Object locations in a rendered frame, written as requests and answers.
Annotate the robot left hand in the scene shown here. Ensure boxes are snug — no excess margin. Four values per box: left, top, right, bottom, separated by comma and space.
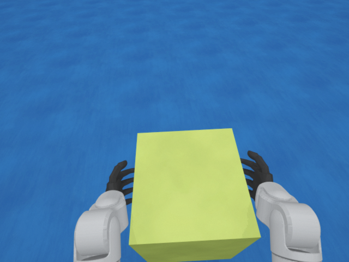
106, 160, 135, 205

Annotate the robot right hand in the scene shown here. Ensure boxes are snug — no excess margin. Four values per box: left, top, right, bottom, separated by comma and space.
240, 151, 273, 201

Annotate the right robot forearm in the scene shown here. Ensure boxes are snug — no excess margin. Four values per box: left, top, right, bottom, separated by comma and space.
255, 182, 322, 262

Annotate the carton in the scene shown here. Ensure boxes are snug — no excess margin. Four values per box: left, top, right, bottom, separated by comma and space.
129, 128, 261, 262

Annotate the left robot forearm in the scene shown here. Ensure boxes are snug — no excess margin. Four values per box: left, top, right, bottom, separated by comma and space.
74, 190, 129, 262

